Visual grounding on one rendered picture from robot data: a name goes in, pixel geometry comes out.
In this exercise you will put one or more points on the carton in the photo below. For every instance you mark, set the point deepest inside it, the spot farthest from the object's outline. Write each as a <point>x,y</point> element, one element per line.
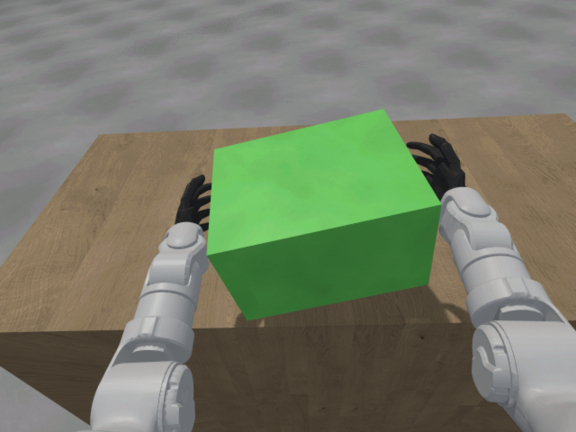
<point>325,214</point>

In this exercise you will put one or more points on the robot right forearm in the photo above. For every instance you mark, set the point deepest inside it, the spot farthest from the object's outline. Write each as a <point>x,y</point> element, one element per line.
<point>494,275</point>

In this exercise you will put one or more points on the pedestal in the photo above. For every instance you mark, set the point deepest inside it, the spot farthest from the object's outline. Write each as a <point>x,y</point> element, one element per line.
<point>392,362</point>

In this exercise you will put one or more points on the robot left upper arm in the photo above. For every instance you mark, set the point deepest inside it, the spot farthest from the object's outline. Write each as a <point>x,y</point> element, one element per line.
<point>145,397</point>

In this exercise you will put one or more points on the left robot hand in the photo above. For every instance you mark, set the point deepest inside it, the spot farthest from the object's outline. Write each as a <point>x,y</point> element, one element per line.
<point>188,210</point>

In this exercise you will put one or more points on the right robot hand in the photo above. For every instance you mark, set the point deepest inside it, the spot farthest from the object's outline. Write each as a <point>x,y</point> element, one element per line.
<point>446,170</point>

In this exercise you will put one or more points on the robot left forearm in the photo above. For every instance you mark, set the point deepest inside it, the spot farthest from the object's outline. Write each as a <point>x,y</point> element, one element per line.
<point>162,326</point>

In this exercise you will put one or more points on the robot right upper arm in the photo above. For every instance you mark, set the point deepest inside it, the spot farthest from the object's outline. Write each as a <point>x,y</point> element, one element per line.
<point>529,369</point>

